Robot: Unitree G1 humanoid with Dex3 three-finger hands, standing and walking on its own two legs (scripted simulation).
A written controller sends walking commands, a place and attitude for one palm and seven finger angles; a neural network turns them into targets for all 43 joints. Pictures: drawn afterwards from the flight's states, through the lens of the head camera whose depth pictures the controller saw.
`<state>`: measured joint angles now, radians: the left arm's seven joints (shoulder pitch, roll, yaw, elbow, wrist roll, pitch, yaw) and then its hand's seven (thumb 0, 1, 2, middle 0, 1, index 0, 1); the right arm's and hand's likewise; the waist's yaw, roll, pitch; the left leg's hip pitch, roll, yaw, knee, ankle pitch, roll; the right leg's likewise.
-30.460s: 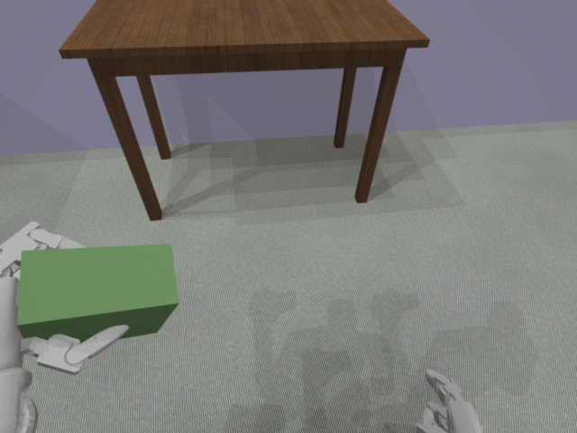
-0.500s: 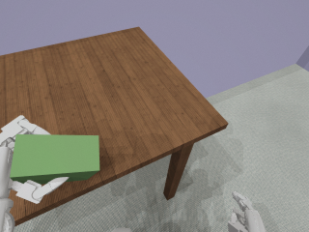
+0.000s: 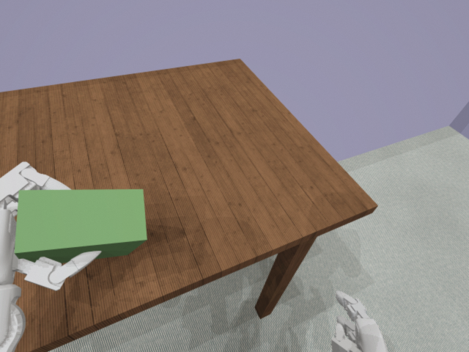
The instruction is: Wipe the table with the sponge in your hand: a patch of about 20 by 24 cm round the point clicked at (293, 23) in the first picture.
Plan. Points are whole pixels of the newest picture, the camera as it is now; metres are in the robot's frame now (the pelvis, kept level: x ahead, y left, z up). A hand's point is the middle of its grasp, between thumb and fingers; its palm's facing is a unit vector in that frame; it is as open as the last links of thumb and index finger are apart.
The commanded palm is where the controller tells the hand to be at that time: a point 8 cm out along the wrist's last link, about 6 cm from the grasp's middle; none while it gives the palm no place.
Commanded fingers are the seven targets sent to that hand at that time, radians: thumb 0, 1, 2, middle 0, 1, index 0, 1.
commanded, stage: come to a stop and stand still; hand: left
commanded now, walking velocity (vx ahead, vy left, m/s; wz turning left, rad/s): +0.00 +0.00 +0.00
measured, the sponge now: (102, 227) +0.24 +0.21 +0.13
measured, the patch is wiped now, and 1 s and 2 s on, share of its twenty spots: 0.00 0.00 0.00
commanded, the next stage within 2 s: look again from close up in 0.30 s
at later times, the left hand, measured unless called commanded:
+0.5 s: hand (49, 225) +0.22 +0.26 +0.16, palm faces +0.39 -0.85 -0.36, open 10.1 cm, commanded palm +0.16 +0.29 +0.17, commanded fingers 0.00 0.10 1.30 -1.20 -1.60 -1.20 -1.60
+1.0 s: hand (71, 226) +0.22 +0.24 +0.16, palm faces +0.40 -0.85 -0.34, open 10.1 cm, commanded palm +0.16 +0.27 +0.17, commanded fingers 0.00 0.10 1.30 -1.20 -1.60 -1.20 -1.60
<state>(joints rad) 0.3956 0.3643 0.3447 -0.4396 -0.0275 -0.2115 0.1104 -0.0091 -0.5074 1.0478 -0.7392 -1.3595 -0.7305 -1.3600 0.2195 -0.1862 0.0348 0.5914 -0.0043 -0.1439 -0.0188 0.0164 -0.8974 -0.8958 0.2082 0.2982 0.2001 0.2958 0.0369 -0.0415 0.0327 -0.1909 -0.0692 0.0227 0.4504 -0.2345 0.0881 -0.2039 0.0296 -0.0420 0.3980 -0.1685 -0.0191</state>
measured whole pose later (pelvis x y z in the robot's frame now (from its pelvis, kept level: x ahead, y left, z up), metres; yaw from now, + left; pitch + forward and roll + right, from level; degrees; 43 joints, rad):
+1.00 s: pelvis +0.00 -0.02 +0.00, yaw +1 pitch -1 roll -1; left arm 0.43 0.37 0.34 -0.47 -0.06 -0.18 0.12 -0.01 -0.51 1.05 -0.74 -1.36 -0.73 -1.36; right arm 0.20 -0.19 0.02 0.59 0.01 -0.11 -0.04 0.02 -0.90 -0.90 0.21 0.30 0.20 0.30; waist 0.02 -0.04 0.05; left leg -0.17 -0.07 0.00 0.40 -0.21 0.06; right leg -0.19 0.03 -0.06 0.37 -0.16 -0.04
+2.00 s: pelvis +0.00 -0.11 +0.00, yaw +0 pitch -2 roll +0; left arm 0.23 0.50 0.49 -0.30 -0.07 -0.17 0.05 -0.01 -0.51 1.05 -0.74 -1.36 -0.73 -1.36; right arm 0.18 -0.20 -0.04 0.54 0.00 -0.13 0.00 0.02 -0.90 -0.90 0.21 0.30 0.20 0.30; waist 0.04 0.01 0.14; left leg -0.21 0.08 0.03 0.48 -0.24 -0.03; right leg -0.50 0.09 -0.04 1.05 -0.35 0.05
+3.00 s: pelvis -0.03 -0.07 +0.00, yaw +3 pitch -2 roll -1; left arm 0.40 0.35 0.35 -0.45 0.00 -0.22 0.12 -0.01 -0.51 1.05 -0.74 -1.36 -0.73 -1.36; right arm 0.21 -0.16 0.03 0.61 0.00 -0.16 -0.01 0.02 -0.90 -0.90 0.21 0.30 0.20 0.30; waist 0.04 -0.02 0.06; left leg -0.25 -0.04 -0.07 0.48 -0.19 0.03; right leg -0.16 0.01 0.06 0.41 -0.21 0.03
